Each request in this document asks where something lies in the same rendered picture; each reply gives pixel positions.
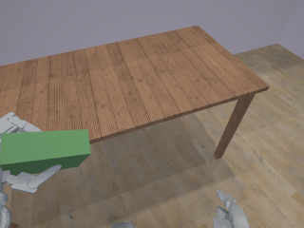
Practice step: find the table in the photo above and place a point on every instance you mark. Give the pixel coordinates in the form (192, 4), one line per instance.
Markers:
(121, 87)

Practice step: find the right robot hand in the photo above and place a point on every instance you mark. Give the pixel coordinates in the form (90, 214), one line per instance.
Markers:
(234, 217)

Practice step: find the robot left forearm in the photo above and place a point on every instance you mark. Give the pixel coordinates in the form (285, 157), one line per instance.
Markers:
(5, 214)

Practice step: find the left robot hand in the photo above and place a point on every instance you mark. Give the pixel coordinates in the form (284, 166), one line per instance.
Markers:
(24, 182)

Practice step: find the sponge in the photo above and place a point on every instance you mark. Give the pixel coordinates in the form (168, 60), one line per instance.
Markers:
(35, 152)

